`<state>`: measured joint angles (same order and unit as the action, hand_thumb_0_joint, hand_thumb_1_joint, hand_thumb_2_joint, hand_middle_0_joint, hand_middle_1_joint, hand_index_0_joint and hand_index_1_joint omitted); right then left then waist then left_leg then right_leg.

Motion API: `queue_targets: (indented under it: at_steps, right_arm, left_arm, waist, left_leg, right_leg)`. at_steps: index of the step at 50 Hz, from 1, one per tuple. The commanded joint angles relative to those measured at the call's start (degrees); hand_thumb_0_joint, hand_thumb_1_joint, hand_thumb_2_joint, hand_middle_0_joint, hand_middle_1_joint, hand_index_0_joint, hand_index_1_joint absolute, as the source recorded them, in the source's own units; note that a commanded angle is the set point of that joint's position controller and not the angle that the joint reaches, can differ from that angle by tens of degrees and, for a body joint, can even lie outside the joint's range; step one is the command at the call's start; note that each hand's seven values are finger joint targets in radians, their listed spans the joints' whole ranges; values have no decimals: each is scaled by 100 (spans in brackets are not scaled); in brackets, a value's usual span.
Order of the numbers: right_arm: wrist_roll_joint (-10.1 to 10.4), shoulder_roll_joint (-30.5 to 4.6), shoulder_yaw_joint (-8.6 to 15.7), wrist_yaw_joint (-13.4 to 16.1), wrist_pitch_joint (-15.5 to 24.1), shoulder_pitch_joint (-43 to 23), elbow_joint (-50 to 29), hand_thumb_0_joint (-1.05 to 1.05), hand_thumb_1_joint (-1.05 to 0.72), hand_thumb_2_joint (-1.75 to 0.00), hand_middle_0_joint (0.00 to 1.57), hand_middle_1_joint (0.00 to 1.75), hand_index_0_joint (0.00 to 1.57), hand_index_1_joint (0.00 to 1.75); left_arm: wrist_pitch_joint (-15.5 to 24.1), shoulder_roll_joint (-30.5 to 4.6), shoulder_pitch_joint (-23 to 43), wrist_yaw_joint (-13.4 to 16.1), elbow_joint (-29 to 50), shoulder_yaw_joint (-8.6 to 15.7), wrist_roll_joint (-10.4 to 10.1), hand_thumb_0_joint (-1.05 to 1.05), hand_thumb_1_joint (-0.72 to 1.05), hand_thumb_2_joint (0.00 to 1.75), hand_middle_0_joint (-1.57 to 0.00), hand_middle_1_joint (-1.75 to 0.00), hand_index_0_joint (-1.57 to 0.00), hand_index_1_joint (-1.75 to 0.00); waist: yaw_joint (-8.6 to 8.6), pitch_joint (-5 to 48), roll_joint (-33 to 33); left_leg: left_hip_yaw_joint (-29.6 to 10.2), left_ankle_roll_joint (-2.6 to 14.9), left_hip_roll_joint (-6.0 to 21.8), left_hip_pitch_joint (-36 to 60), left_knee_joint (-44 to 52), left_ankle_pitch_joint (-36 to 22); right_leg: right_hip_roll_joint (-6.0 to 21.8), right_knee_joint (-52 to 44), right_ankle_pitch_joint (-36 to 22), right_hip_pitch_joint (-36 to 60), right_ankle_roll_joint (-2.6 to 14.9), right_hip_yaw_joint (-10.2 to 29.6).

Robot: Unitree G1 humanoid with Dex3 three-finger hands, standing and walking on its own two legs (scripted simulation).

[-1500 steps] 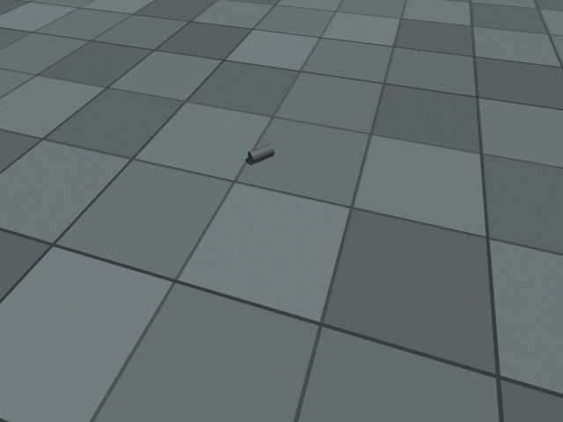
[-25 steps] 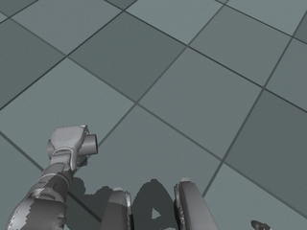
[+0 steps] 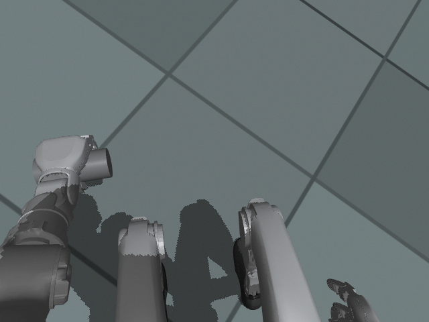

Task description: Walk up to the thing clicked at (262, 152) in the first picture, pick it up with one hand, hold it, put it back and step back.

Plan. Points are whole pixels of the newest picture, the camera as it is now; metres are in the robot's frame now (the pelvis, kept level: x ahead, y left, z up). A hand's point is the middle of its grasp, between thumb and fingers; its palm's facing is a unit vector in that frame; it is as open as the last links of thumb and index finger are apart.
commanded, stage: crouch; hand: left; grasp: from above
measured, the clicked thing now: (75, 167) +0.43 +0.25 -0.19
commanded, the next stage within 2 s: lower in 0.72 s
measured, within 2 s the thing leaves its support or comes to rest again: neither
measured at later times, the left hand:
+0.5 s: hand (85, 173) +0.43 +0.25 -0.25, palm faces -0.48 -0.05 -0.87, open 9.2 cm
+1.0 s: hand (89, 172) +0.45 +0.26 -0.30, palm faces -0.50 -0.06 -0.86, open 9.2 cm
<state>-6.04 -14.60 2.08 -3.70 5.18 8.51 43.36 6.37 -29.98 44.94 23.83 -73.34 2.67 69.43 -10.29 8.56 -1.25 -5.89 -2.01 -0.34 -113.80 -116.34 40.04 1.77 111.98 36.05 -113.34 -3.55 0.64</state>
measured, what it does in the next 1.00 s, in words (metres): lowers itself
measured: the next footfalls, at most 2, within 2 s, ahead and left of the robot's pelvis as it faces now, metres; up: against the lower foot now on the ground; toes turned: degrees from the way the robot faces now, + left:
none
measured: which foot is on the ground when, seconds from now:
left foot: down 0.00-1.00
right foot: down 0.00-1.00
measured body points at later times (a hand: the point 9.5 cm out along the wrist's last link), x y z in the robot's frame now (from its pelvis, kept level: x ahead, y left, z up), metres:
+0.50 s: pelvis -0.01 +0.00 -0.07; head +0.23 +0.05 +0.31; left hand +0.45 +0.25 -0.20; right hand +0.03 -0.28 -0.18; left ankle +0.07 +0.13 -0.42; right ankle +0.09 -0.15 -0.41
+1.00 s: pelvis -0.01 +0.01 -0.11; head +0.24 +0.05 +0.26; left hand +0.47 +0.26 -0.25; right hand +0.01 -0.27 -0.21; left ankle +0.07 +0.13 -0.42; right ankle +0.09 -0.15 -0.41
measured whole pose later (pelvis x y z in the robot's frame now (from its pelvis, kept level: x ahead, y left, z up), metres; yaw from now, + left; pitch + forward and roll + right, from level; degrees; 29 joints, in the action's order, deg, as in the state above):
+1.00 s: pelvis -0.01 +0.01 -0.11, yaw -3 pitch +35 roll -8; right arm -9.3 -16.2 -2.5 -9.1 5.9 9.4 44.0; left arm 9.8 -39.3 56.1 26.1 -89.4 5.9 72.6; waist -14.9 2.6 -0.5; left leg -7.9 -1.5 -1.8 -131.2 -136.7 41.0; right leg 0.4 130.1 36.3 -129.4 -4.1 0.9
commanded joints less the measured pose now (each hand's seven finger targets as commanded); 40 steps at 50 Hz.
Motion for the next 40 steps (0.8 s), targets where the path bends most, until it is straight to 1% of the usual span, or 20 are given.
queue_targets:
  at_steps: [1, 2, 3, 4, 8, 9, 10, 13, 14, 15, 16, 18, 19, 21, 24, 25, 27, 30, 34, 40]
  right_arm:
    - [-42, -1250, 389, -7, 95, 1268, -101, 0, -89, -90, 20, 30, 20, 30]
    - [-44, -1250, 386, -29, 88, 1263, -127, 0, -89, -90, 20, 30, 20, 30]
    - [-45, -1238, 374, -54, 83, 1265, -124, 0, -89, -90, 20, 30, 20, 30]
    - [-54, -1290, 389, -69, 72, 1257, -121, 0, -89, -90, 20, 30, 20, 30]
    - [-48, -1270, 373, -124, 27, 1216, -158, 0, -89, -90, 20, 30, 20, 30]
    - [-64, -1251, 361, -139, 20, 1218, -160, 0, -89, -90, 20, 30, 20, 30]
    - [-58, -1273, 352, -153, 11, 1187, -153, 0, -89, -90, 20, 30, 20, 30]
    - [-58, -1308, 341, -188, -12, 1200, -145, 0, -89, -90, 20, 30, 20, 30]
    - [-65, -1327, 326, -204, -12, 1209, -121, 0, -89, -90, 20, 30, 20, 30]
    - [-69, -1340, 332, -214, -20, 1235, -115, 0, -89, -90, 20, 30, 20, 30]
    - [-73, -1381, 332, -224, -16, 1239, -115, 0, -89, -90, 20, 30, 20, 30]
    - [-89, -1351, 297, -246, -17, 1258, -127, 0, -90, -90, 20, 30, 20, 30]
    - [-95, -1395, 304, -254, -13, 1223, -105, 0, -90, -90, 20, 30, 20, 30]
    - [-123, -1413, 277, -286, -3, 1303, -93, 0, -90, -90, 20, 30, 20, 30]
    - [-130, -1454, 288, -302, -7, 1246, -92, 0, -89, -90, 20, 30, 20, 30]
    - [-155, -1438, 243, -314, -1, 1299, -74, 0, -90, -90, 20, 30, 20, 30]
    - [-175, -1471, 244, -316, 19, 1281, -46, 0, -90, -90, 20, 30, 20, 30]
    - [-218, -1487, 200, -342, 37, 1324, -41, 0, -90, -90, 20, 30, 20, 30]
    - [-244, -1463, 134, -353, 53, 1282, -8, 0, -90, -90, 20, 30, 20, 30]
    - [-256, -1532, 80, -386, 76, 1353, 43, 0, -90, -90, 20, 30, 20, 30]
  left_arm:
    - [-59, -1692, 2346, 417, 928, 369, 34, 0, 65, 79, -103, -62, -103, -62]
    - [-80, -1660, 2230, 413, 833, 375, 31, 0, 67, 80, -105, -60, -105, -61]
    - [-80, -1592, 2244, 375, 786, 306, 26, 0, 69, 81, -106, -62, -106, -62]
    - [-94, -1654, 2098, 369, 636, 383, 13, 0, 68, 80, -105, -61, -105, -61]
    - [-109, -1745, 2118, 261, 503, 364, -64, 0, 69, 79, -106, -61, -106, -61]
    - [-108, -1617, 2068, 216, 444, 290, -69, 0, 69, 81, -106, -62, -105, -63]
    - [-82, -1808, 2216, 200, 506, 355, -99, 0, 69, 78, -106, -62, -106, -62]
    - [1, -1827, 2237, 141, 387, 345, -94, 0, 69, 74, -105, -60, -106, -59]
    - [55, -1795, 2313, 122, 390, 307, -62, 0, 68, 76, -105, -60, -105, -60]
    - [81, -1814, 2346, 117, 356, 330, -33, 0, 68, 74, -105, -60, -105, -59]
    - [122, -1902, 2472, 134, 376, 351, -22, 0, 69, 72, -105, -60, -106, -59]
    - [178, -1848, 2415, 171, 295, 339, 34, 0, 71, 72, -107, -60, -107, -59]
    - [222, -1951, 2596, 210, 356, 378, 26, 0, 71, 71, -107, -59, -108, -58]
    - [259, -1935, 2522, 257, 218, 402, 125, 0, 72, 69, -107, -58, -108, -57]
    - [308, -2109, 2860, 365, 361, 446, 159, 0, 71, 70, -107, -56, -108, -56]
    - [283, -2098, 2685, 411, 172, 495, 192, 0, 71, 71, -108, -58, -108, -57]
    - [298, -2148, 2952, 486, 219, 507, 197, 0, 74, 72, -111, -55, -110, -55]
    - [260, -2203, 2935, 549, -67, 548, 278, 0, 76, 70, -112, -56, -112, -55]
    - [230, -2253, 2988, 574, -360, 522, 252, 0, 73, 69, -110, -55, -110, -55]
    - [229, -2297, 2906, 533, -542, 535, 249, 0, 75, 71, -113, -53, -112, -54]
  waist:
    - [-66, 4251, -1405]
    - [-31, 4220, -1419]
    - [-78, 4178, -1454]
    - [-50, 4111, -1344]
    - [-85, 4017, -1081]
    - [-136, 3974, -1045]
    - [-119, 3939, -1130]
    - [-158, 3750, -1039]
    - [-222, 3700, -1169]
    - [-193, 3772, -1133]
    - [-245, 3713, -1236]
    - [-243, 3691, -1313]
    - [-252, 3662, -1355]
    - [-290, 3687, -1399]
    - [-298, 3903, -1616]
    - [-301, 3766, -1568]
    - [-357, 3784, -1624]
    - [-389, 3722, -1624]
    - [-409, 3606, -1408]
    - [-416, 3552, -1377]
  left_leg:
    - [519, 213, -70, 2960, 1175, -1567]
    - [505, 206, -64, 2966, 1128, -1583]
    - [531, 217, -68, 2856, 1074, -1582]
    - [538, 234, -76, 2721, 1003, -1574]
    - [585, 305, -90, 2241, 727, -1462]
    - [575, 301, -91, 2209, 667, -1454]
    - [601, 314, -89, 2089, 602, -1418]
    - [555, 306, -87, 1932, 516, -1337]
    - [548, 290, -92, 1882, 471, -1338]
    - [523, 282, -91, 1997, 446, -1360]
    - [526, 277, -93, 1914, 422, -1286]
    - [506, 252, -99, 1984, 390, -1214]
    - [532, 266, -101, 1890, 303, -1167]
    - [485, 235, -108, 2000, 281, -1213]
    - [498, 233, -109, 2014, 187, -1150]
    - [492, 223, -118, 2031, 155, -1166]
    - [493, 234, -116, 1908, 88, -1056]
    - [501, 244, -138, 1818, 15, -960]
    - [581, 316, -173, 1392, -150, -712]
    - [523, 312, -175, 1275, -251, -855]
  right_leg:
    - [-101, -852, -1302, 1927, 541, -526]
    - [-98, -774, -1299, 1803, 548, -544]
    - [-121, -751, -1320, 1839, 540, -554]
    - [-107, -726, -1345, 1835, 524, -555]
    - [-145, -587, -1337, 1909, 485, -545]
    - [-150, -557, -1345, 1863, 479, -551]
    - [-160, -486, -1321, 1830, 479, -540]
    - [-172, -351, -1204, 1595, 492, -604]
    - [-175, -271, -1197, 1531, 502, -612]
    - [-181, -236, -1197, 1423, 508, -629]
    - [-173, -173, -1115, 1333, 516, -653]
    - [-174, -94, -1028, 1176, 530, -680]
    - [-171, -53, -1015, 1108, 528, -667]
    - [-144, 53, -1036, 969, 531, -700]
    - [-175, 206, -989, 810, 561, -721]
    - [-141, 217, -1009, 753, 548, -711]
    - [-141, 301, -938, 604, 548, -722]
    - [-138, 360, -863, 504, 546, -746]
    - [-181, 341, -685, 596, 528, -728]
    - [-180, 510, -817, 507, 523, -791]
